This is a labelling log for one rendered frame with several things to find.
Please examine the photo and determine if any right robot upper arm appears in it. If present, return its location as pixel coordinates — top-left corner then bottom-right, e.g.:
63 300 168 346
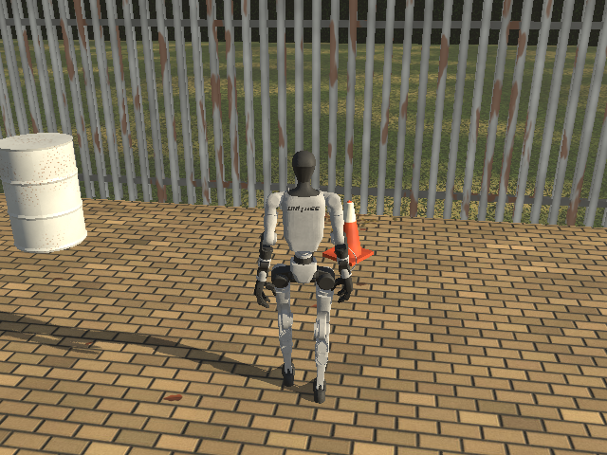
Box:
323 191 345 246

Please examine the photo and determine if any robot head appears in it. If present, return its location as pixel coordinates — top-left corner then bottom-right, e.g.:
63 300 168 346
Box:
287 151 320 197

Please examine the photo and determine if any right robot hand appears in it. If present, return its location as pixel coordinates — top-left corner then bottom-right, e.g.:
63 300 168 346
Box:
331 276 353 303

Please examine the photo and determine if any left robot upper arm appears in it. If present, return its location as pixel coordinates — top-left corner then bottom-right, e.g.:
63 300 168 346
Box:
263 191 284 246

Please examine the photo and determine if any left robot foot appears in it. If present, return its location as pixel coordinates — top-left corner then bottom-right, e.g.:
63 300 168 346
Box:
282 362 295 387

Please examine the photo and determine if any left robot forearm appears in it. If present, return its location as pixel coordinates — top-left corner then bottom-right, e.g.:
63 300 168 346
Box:
256 232 273 282

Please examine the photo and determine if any left robot hand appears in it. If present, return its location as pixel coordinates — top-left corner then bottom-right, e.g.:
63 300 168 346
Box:
254 280 277 308

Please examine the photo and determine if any right robot forearm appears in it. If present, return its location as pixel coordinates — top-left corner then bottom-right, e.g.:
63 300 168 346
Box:
335 232 352 279

